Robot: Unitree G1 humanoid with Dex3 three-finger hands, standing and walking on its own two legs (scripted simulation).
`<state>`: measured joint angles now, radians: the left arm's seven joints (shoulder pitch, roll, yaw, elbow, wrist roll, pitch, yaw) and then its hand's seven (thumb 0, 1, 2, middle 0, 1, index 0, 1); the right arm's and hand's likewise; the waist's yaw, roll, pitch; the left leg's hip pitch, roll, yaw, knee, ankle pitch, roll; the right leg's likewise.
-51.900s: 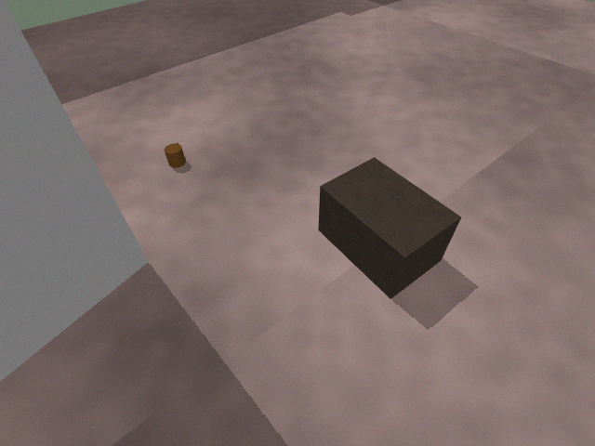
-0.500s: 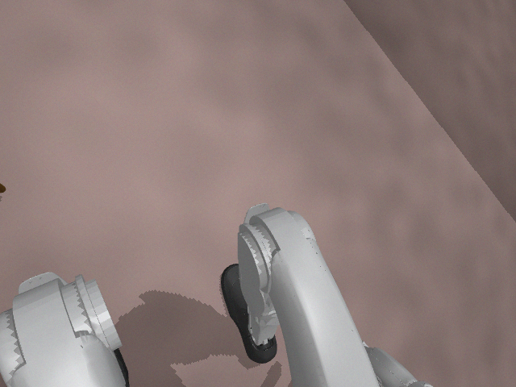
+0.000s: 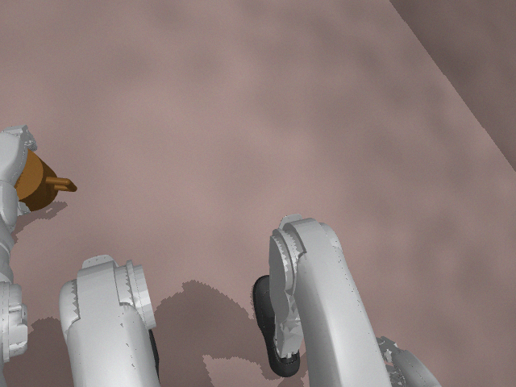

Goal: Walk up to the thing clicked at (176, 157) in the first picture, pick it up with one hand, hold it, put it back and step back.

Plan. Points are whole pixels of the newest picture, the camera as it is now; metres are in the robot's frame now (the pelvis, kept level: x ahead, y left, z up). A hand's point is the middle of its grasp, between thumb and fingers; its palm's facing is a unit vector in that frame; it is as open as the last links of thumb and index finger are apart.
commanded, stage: settle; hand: left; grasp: from above
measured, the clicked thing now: (31, 181) +0.45 +0.30 -0.24
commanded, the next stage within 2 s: lift in 0.28 s
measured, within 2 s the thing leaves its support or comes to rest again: neither
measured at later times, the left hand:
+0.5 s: hand out of the picture +0.44 +0.31 -0.13, palm faces -0.46 -0.11 -0.88, open 11.3 cm
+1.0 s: hand out of the picture +0.38 +0.32 -0.02, palm faces -0.47 -0.14 -0.87, open 11.3 cm
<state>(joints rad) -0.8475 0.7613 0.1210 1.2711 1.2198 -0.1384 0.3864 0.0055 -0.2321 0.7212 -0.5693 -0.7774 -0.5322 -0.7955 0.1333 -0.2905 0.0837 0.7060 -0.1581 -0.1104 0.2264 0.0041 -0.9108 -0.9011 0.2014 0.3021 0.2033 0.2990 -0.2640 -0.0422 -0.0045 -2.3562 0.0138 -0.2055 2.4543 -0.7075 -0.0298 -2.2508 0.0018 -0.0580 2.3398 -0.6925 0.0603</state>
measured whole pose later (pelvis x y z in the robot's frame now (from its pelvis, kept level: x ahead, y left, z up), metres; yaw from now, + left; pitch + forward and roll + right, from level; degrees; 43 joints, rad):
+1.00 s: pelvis -0.01 +0.00 +0.11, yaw +5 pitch +34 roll -6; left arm -0.56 0.65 0.02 0.80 1.02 -0.05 0.06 -0.01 -0.24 0.68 -0.66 -0.65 -0.61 -0.69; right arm 0.17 -0.27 -0.01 0.62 -0.03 0.03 0.07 0.01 -0.90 -0.90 0.20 0.30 0.21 0.30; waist -0.17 0.02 -0.15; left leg -2.03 0.03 -0.11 2.07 -0.65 -0.02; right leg -1.96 -0.03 -0.02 2.00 -0.65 0.06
